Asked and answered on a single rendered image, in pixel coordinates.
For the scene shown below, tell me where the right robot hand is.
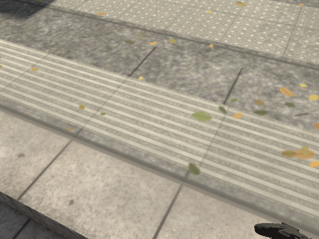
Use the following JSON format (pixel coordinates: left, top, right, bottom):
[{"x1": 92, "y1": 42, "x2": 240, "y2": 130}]
[{"x1": 254, "y1": 222, "x2": 312, "y2": 239}]

